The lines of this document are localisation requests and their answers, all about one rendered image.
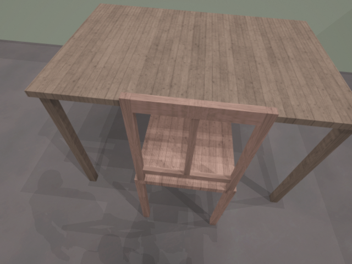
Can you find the table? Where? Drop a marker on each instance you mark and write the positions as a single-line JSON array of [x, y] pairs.
[[228, 58]]

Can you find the chair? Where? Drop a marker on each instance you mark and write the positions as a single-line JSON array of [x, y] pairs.
[[189, 145]]

